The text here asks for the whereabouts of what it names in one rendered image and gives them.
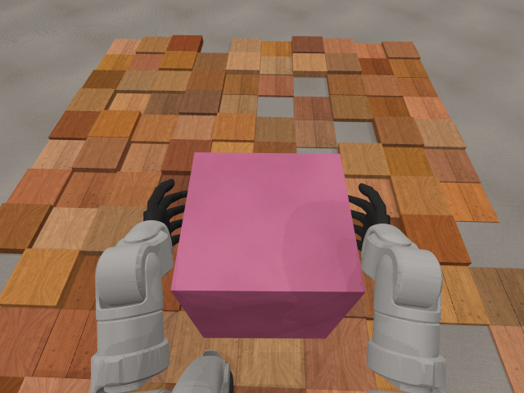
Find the right robot forearm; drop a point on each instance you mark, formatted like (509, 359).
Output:
(407, 303)

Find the carton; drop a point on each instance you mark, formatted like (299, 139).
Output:
(267, 247)

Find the robot left shin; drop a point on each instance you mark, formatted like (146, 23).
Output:
(211, 353)

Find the left robot forearm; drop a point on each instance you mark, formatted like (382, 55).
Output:
(131, 348)

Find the robot left hand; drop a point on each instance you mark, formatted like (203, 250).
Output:
(157, 208)

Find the robot left thigh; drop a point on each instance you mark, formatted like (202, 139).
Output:
(205, 374)

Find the robot right hand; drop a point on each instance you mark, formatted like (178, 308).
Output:
(375, 209)

